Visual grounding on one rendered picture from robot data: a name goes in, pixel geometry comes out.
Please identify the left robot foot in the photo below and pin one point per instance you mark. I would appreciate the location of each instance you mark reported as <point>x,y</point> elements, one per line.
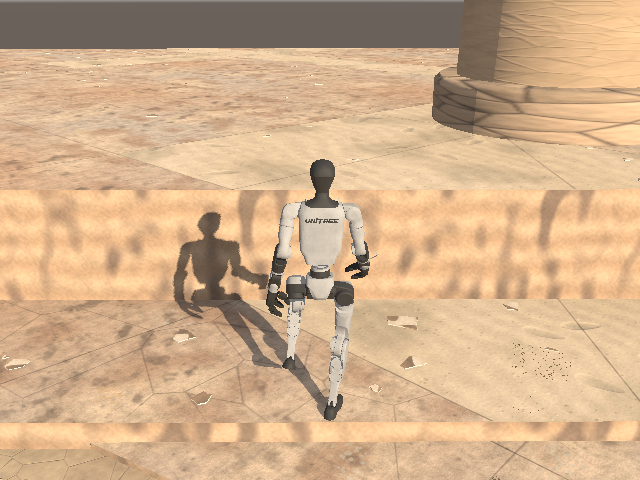
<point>289,364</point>

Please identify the robot left upper arm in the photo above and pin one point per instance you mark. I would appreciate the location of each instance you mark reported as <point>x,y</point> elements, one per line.
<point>289,212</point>

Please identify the left robot forearm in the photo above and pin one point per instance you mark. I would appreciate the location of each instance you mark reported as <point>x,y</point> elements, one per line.
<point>277,272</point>

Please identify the robot right hand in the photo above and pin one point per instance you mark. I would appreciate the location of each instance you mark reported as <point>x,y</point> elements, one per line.
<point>355,266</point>

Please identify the right robot forearm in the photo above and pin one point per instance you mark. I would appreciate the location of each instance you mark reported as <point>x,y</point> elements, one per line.
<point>364,260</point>

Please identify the robot right upper arm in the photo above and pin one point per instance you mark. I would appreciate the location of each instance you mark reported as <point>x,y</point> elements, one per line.
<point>353,214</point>

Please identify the robot left hand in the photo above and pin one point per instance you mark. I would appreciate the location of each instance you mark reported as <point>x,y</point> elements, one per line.
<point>272,300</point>

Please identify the humanoid robot torso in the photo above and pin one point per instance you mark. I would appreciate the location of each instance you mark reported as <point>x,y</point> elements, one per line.
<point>320,237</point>

